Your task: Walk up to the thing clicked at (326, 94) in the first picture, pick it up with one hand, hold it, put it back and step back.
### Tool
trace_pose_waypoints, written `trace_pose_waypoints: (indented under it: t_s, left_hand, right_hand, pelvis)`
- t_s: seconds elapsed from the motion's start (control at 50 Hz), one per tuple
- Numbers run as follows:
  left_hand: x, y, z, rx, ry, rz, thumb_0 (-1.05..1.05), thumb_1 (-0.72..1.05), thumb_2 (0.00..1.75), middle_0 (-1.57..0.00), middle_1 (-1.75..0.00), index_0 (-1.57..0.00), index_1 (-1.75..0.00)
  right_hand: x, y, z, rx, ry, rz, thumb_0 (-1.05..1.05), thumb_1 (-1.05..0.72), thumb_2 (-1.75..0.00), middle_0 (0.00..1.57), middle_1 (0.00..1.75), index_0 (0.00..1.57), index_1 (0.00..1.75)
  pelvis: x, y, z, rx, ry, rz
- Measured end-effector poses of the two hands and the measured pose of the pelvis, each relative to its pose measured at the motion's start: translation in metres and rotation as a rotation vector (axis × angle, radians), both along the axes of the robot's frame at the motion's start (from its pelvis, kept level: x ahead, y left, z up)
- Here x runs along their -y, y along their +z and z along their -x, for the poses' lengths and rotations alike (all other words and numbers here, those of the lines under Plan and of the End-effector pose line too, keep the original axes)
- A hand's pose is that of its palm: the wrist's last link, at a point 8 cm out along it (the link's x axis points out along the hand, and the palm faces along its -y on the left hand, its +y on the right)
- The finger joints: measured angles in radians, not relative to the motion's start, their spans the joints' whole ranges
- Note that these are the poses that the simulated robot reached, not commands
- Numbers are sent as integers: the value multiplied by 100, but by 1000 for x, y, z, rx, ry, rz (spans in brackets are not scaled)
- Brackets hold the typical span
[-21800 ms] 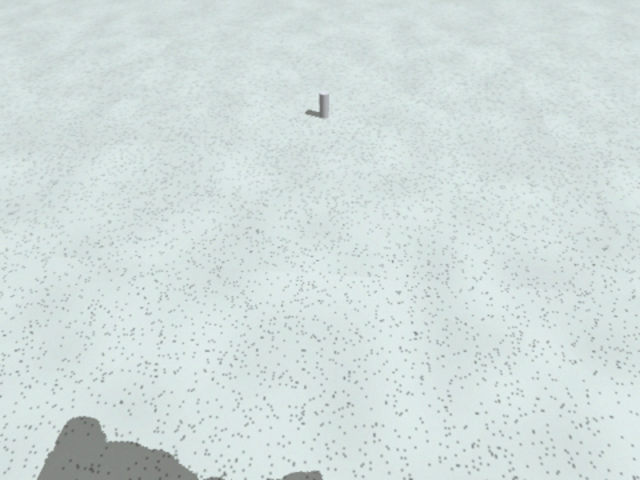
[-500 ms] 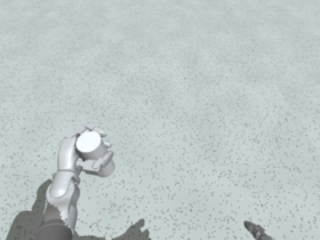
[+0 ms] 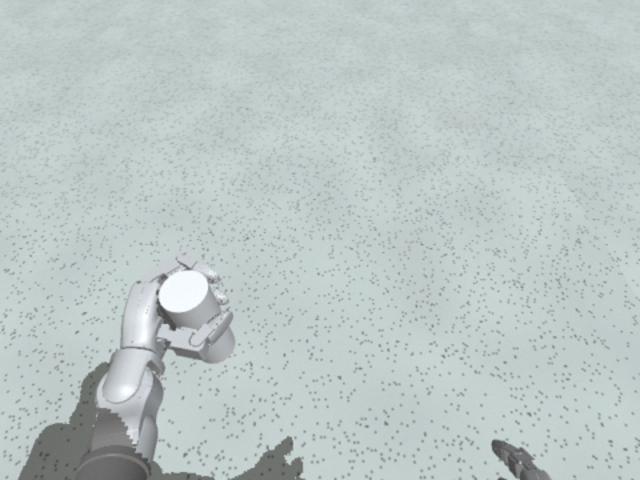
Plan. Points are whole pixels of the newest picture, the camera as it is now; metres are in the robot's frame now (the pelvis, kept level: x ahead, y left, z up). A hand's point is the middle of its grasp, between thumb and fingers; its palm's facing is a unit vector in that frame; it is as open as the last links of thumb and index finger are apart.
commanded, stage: crouch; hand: left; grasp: from the side
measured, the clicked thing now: (201, 321) +0.33 +0.16 +0.02
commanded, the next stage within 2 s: lower in 1.94 s
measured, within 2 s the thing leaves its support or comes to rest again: neither
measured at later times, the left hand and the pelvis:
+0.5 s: hand (214, 340) +0.34 +0.16 -0.05, palm faces -0.02 -1.00 +0.01, open 7.8 cm; pelvis -0.01 +0.00 -0.05, yaw +0 degrees
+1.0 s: hand (237, 391) +0.35 +0.18 -0.30, palm faces -0.03 -1.00 -0.01, open 7.8 cm; pelvis -0.06 +0.00 -0.26, yaw -2 degrees
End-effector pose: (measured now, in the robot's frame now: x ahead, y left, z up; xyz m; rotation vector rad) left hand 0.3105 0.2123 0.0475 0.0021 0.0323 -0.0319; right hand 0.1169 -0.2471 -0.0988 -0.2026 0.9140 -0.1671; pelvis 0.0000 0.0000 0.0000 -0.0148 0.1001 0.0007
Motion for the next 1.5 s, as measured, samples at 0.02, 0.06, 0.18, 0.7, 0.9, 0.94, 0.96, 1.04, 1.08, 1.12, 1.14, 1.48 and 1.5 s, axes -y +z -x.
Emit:
trace_pose_waypoints:
  t_s: [0.02, 0.06, 0.18, 0.7, 0.9, 0.94, 0.96, 1.04, 1.08, 1.12, 1.14, 1.48, 1.5]
  left_hand:
    - [0, -1, -1, 0, 8, 5, -4, -19, 116, -79, -117, -84, -120]
    - [-2, -1, -3, 5, 21, 9, -4, -19, 116, -79, -117, -84, -120]
    - [-2, -4, -2, 1, 10, -8, -4, -18, 116, -79, -117, -84, -119]
    - [-13, -207, -23, 0, 3, -5, -4, -17, 114, -80, -114, -86, -116]
    - [-17, -303, -20, -14, -5, -15, -4, -17, 114, -80, -115, -85, -117]
    - [-17, -321, -20, -15, -5, -13, -4, -17, 114, -80, -115, -85, -117]
    - [-18, -330, -20, -14, -3, -11, -4, -17, 114, -80, -115, -85, -117]
    - [-17, -368, -22, -15, -1, -5, -4, -17, 114, -80, -115, -85, -117]
    - [-17, -387, -23, -15, -3, -12, -4, -17, 114, -79, -115, -85, -118]
    - [-18, -404, -22, -13, 2, -16, -4, -17, 114, -79, -115, -85, -118]
    - [-18, -412, -22, -12, 6, -17, -4, -16, 114, -79, -115, -84, -118]
    - [-21, -494, -46, -15, 32, -11, -4, -17, 114, -80, -114, -85, -116]
    - [-21, -498, -47, -16, 33, -10, -4, -17, 114, -80, -114, -86, -116]
  right_hand:
    - [0, 0, 0, -1, 0, 0, 1, -91, -90, 20, 30, 20, 30]
    - [0, 0, 0, -3, 0, -1, 1, -91, -90, 20, 30, 20, 30]
    - [1, -1, 2, -15, 1, 1, 1, -90, -90, 20, 30, 20, 30]
    - [19, -145, 32, -167, 78, 64, 0, -89, -90, 20, 30, 20, 30]
    - [5, -243, 51, -249, 110, 24, 0, -90, -91, 20, 30, 20, 30]
    - [3, -258, 55, -257, 116, 21, 0, -90, -91, 20, 30, 20, 30]
    - [3, -266, 58, -260, 120, 23, 0, -90, -91, 20, 30, 20, 30]
    - [5, -295, 69, -275, 134, 39, 0, -90, -91, 20, 30, 21, 30]
    - [8, -310, 76, -286, 137, 49, 0, -90, -91, 20, 30, 21, 30]
    - [11, -324, 84, -301, 137, 57, 0, -90, -91, 20, 30, 21, 30]
    - [12, -331, 88, -310, 136, 61, 0, -90, -91, 20, 30, 21, 30]
    - [25, -399, 132, -428, 121, 101, 0, -91, -91, 20, 30, 21, 30]
    - [25, -401, 133, -432, 123, 105, 0, -90, -91, 20, 30, 21, 30]
  pelvis:
    - [0, 0, 0, -1, 0, -1]
    - [1, -1, 0, -2, -2, -2]
    - [2, -1, -1, -9, -1, -1]
    - [1, -143, 29, -379, -6, 18]
    - [-3, -224, 51, -470, -20, 26]
    - [-3, -239, 56, -480, -23, 27]
    - [-3, -246, 59, -484, -24, 28]
    - [-3, -279, 69, -491, -29, 32]
    - [-3, -296, 74, -489, -31, 35]
    - [-3, -312, 78, -483, -33, 36]
    - [-2, -319, 80, -479, -34, 36]
    - [0, -395, 89, -425, -65, 51]
    - [0, -398, 88, -423, -68, 53]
